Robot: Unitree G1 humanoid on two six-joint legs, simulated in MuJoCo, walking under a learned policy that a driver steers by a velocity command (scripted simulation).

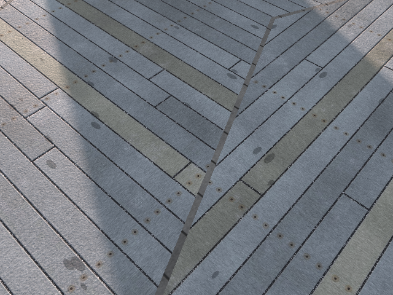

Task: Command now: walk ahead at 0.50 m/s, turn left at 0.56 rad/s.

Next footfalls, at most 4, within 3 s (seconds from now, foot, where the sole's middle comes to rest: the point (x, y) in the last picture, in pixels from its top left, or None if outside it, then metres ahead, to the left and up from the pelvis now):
0.48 right None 0.41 -0.07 -0.75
0.90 left None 0.40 0.16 -0.75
1.34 right None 0.29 -0.08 -0.75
1.80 left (195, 275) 0.52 0.04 -0.75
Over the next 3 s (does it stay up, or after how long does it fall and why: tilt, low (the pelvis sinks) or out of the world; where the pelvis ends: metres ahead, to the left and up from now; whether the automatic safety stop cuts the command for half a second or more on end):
stays up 0.90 -0.36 0.02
